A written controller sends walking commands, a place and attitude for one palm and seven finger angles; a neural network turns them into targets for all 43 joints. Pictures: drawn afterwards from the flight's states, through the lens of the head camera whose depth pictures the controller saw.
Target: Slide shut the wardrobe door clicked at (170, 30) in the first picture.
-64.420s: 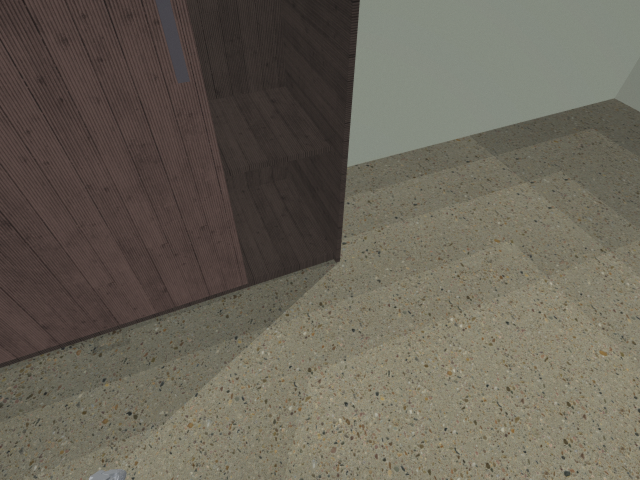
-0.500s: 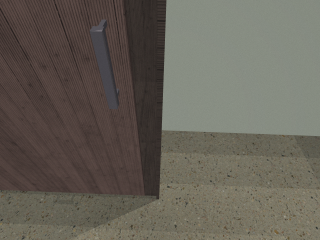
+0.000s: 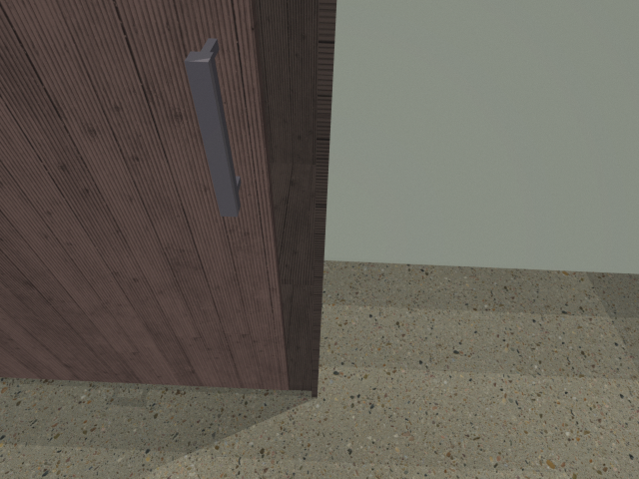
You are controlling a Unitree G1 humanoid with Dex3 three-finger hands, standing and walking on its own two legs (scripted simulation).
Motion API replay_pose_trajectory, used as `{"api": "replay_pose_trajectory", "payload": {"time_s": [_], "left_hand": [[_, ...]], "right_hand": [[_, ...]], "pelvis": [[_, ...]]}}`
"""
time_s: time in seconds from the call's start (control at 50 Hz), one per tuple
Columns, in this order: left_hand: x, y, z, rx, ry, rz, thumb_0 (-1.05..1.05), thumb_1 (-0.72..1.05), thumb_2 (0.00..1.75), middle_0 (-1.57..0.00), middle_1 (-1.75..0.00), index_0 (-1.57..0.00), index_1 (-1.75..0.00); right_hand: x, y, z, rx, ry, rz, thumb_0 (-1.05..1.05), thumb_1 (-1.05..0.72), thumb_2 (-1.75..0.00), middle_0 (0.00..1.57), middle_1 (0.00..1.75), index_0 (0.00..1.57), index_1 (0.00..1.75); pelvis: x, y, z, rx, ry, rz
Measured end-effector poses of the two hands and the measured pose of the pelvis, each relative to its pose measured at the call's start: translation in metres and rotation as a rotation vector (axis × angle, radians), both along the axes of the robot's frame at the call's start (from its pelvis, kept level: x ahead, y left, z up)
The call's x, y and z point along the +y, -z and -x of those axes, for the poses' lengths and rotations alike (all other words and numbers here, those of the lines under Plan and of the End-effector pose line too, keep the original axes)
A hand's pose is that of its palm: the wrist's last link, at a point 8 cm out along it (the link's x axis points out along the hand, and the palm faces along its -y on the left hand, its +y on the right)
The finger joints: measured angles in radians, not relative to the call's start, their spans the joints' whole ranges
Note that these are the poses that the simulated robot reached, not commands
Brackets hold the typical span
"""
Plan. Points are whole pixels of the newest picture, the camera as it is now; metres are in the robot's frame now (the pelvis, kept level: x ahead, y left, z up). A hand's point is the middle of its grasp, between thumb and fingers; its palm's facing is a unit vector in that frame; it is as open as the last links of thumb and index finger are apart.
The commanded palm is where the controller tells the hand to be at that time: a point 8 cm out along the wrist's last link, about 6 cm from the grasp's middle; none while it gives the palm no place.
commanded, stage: raise the hand with hooked fingers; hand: left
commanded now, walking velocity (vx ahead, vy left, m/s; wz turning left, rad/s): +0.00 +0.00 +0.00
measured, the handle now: (221, 136) +0.46 +0.16 +0.20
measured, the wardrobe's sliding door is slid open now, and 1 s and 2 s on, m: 0.07 0.07 0.07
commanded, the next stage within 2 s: none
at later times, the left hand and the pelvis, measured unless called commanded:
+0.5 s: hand (197, 437) +0.17 +0.15 +0.00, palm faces +0.00 -1.00 -0.01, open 8.5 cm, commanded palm +0.13 +0.24 +0.01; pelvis -0.02 +0.00 -0.06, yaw +3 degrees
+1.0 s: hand (105, 378) +0.20 +0.24 +0.08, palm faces +0.08 -0.99 -0.08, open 11.6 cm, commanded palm +0.16 +0.29 +0.10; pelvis -0.01 +0.00 -0.03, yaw +4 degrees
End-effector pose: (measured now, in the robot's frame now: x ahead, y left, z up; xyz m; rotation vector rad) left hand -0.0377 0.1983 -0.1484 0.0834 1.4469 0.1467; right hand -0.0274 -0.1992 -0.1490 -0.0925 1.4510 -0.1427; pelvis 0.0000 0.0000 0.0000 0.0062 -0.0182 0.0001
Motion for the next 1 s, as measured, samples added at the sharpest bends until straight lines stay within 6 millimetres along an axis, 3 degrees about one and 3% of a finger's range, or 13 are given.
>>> {"api": "replay_pose_trajectory", "payload": {"time_s": [0.1,0.14,0.2,0.24,0.32,0.38,0.42,0.48,0.54,0.6,0.68,0.76,1.0], "left_hand": [[0.001,0.0,0.001,0.003,0.012,0.001,0.0,0.91,0.9,-0.2,-0.3,-0.19,-0.3],[0.015,-0.015,-0.02,-0.074,-0.012,-0.04,0.04,0.94,0.9,-0.2,-0.3,-0.2,-0.3],[0.045,-0.057,-0.069,-0.362,-0.024,-0.159,0.08,0.97,0.89,-0.21,-0.31,-0.2,-0.32],[0.049,-0.088,-0.111,-0.591,-0.003,-0.179,0.08,0.95,0.88,-0.2,-0.33,-0.2,-0.33],[0.029,-0.146,-0.189,-1.093,0.047,-0.095,0.06,0.87,0.86,-0.2,-0.37,-0.19,-0.37],[0.007,-0.171,-0.215,-1.407,0.077,0.05,0.04,0.79,0.83,-0.2,-0.4,-0.2,-0.41],[0.001,-0.171,-0.213,-1.516,0.125,0.094,0.02,0.73,0.81,-0.21,-0.43,-0.21,-0.43],[0.005,-0.154,-0.195,-1.452,0.156,0.089,0.01,0.65,0.79,-0.22,-0.47,-0.22,-0.48],[0.022,-0.139,-0.17,-1.32,0.107,0.032,0.01,0.57,0.76,-0.23,-0.52,-0.22,-0.52],[0.043,-0.147,-0.151,-1.307,0.058,-0.057,0.01,0.5,0.73,-0.23,-0.56,-0.23,-0.57],[0.059,-0.177,-0.151,-1.432,0.073,-0.105,0.01,0.4,0.69,-0.24,-0.62,-0.23,-0.63],[0.063,-0.195,-0.173,-1.459,0.143,-0.045,0.01,0.31,0.65,-0.24,-0.68,-0.24,-0.69],[0.092,-0.234,-0.211,-1.456,0.139,-0.039,0.0,0.03,0.53,-0.26,-0.86,-0.26,-0.87]], "right_hand": [[0.0,0.0,0.0,0.001,-0.003,-0.004,0.01,-0.91,-0.9,0.2,0.3,0.2,0.3],[-0.007,-0.004,-0.01,-0.097,-0.014,0.022,0.02,-0.92,-0.9,0.2,0.3,0.2,0.3],[-0.03,-0.012,-0.036,-0.319,-0.015,0.087,0.03,-0.94,-0.9,0.21,0.3,0.2,0.3],[-0.045,-0.018,-0.061,-0.461,-0.04,0.135,0.03,-0.94,-0.9,0.21,0.3,0.2,0.3],[-0.068,-0.038,-0.116,-0.724,-0.111,0.204,0.03,-0.93,-0.9,0.2,0.3,0.2,0.3],[-0.073,-0.053,-0.156,-0.875,-0.166,0.219,0.02,-0.92,-0.9,0.2,0.3,0.2,0.3],[-0.071,-0.06,-0.18,-0.944,-0.192,0.213,0.02,-0.92,-0.9,0.2,0.3,0.19,0.3],[-0.06,-0.065,-0.209,-1.01,-0.215,0.177,0.02,-0.92,-0.9,0.2,0.3,0.19,0.3],[-0.04,-0.064,-0.228,-1.037,-0.243,0.127,0.02,-0.91,-0.9,0.2,0.3,0.19,0.3],[-0.018,-0.059,-0.236,-1.033,-0.295,0.074,0.02,-0.91,-0.9,0.2,0.3,0.19,0.3],[0.005,-0.042,-0.23,-0.98,-0.355,0.004,0.01,-0.91,-0.9,0.2,0.3,0.2,0.3],[0.013,-0.029,-0.211,-0.898,-0.35,-0.027,0.02,-0.91,-0.9,0.21,0.3,0.2,0.3],[-0.028,-0.048,-0.178,-0.826,-0.238,0.109,0.02,-0.9,-0.9,0.21,0.3,0.2,0.3]], "pelvis": [[0.001,0.0,0.001,0.0,-0.004,0.0],[0.001,0.002,0.003,0.007,-0.005,-0.004],[0.003,0.006,0.006,0.023,-0.029,-0.009],[0.004,0.01,0.011,0.047,-0.052,-0.008],[0.005,0.024,0.019,0.106,-0.068,-0.008],[0.002,0.038,0.023,0.144,-0.058,-0.012],[-0.001,0.048,0.024,0.156,-0.049,-0.016],[-0.004,0.059,0.025,0.145,-0.05,-0.017],[-0.007,0.061,0.024,0.134,-0.064,-0.007],[-0.009,0.06,0.023,0.13,-0.085,0.012],[-0.011,0.057,0.025,0.122,-0.112,0.033],[-0.01,0.05,0.027,0.112,-0.117,0.036],[0.003,0.027,0.013,0.078,-0.077,0.018]]}}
